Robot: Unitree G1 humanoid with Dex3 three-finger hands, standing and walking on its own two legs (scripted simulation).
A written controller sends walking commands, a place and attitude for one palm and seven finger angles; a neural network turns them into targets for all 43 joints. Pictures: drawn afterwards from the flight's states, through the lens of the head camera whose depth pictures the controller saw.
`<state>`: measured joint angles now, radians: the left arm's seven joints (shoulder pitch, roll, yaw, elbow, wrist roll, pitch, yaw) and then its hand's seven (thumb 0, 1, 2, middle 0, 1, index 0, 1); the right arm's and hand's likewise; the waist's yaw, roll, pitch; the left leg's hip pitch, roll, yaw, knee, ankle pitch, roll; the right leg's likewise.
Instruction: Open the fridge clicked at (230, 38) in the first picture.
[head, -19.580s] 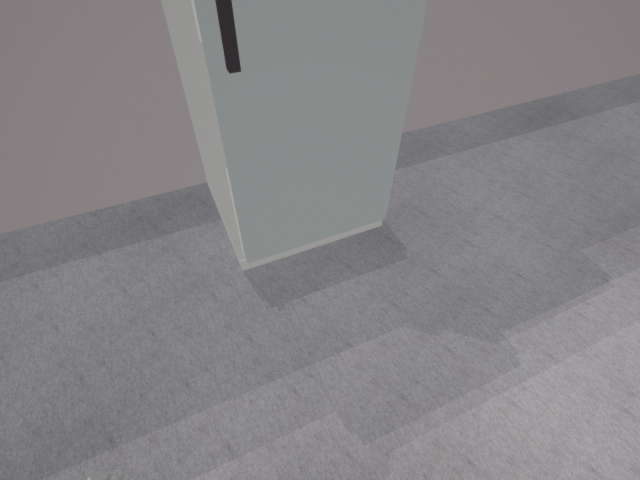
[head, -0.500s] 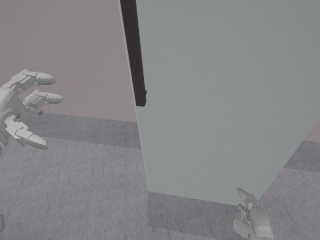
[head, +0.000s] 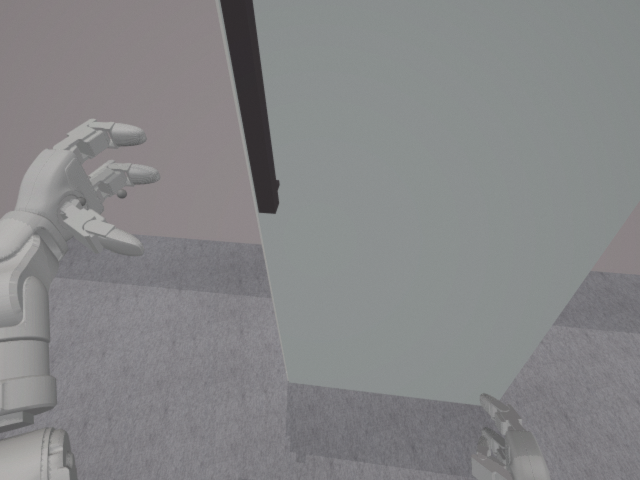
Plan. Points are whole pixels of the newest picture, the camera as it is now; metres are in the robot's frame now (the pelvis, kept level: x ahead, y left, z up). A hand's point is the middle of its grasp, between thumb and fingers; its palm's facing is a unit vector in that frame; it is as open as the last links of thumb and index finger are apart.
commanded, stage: move the hooked fingers beside the handle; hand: left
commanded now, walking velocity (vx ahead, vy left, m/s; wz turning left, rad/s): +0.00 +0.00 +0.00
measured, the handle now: (259, 110) +0.52 +0.13 +0.23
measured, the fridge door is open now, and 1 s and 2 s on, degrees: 0 0 0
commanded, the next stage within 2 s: feel for the door with the fingertips in 1.84 s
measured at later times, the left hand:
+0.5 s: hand (170, 163) +0.40 +0.22 +0.22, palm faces -0.03 -1.00 -0.04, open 14.0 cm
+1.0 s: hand (191, 143) +0.45 +0.20 +0.23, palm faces -0.02 -1.00 -0.01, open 14.0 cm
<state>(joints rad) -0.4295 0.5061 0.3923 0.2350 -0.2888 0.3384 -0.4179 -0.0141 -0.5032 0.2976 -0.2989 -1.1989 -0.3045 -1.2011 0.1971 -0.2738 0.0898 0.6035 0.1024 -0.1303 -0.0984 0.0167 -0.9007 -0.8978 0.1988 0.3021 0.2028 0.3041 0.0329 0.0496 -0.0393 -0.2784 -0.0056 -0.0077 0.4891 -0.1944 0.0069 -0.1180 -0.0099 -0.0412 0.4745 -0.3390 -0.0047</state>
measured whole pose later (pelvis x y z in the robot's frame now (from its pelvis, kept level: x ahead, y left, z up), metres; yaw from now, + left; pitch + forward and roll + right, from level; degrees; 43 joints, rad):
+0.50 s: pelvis +0.00 +0.00 +0.00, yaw -1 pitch +1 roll +0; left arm -0.65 0.49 0.34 0.52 -0.23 0.26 -0.35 -0.01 -0.50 0.30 -0.30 -1.20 -0.30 -1.20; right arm 0.25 -0.28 0.07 0.63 0.09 -0.10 -0.11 0.02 -0.90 -0.90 0.20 0.30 0.20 0.30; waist -0.01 0.04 -0.04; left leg -0.31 0.00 0.00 0.50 -0.20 0.01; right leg -0.16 0.00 -0.03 0.48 -0.34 -0.01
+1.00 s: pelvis +0.01 +0.00 +0.00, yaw -1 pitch +3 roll +0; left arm -0.81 0.51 0.33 0.76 -0.20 0.18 -0.32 -0.01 -0.50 0.30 -0.30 -1.20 -0.30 -1.20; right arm 0.30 -0.29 0.04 0.66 0.09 -0.07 -0.10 0.01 -0.90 -0.90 0.20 0.30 0.20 0.30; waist -0.04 0.03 -0.06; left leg -0.35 0.01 0.01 0.52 -0.22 0.00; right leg -0.19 0.00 -0.02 0.49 -0.35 -0.01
